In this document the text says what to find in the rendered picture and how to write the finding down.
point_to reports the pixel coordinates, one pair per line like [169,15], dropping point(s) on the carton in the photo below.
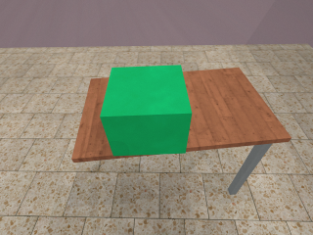
[147,111]

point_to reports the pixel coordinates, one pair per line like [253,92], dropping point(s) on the table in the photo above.
[227,112]

